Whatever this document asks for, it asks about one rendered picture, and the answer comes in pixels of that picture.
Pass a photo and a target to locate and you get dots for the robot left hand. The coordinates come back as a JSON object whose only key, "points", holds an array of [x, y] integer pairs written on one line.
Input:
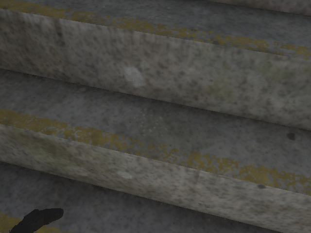
{"points": [[36, 219]]}

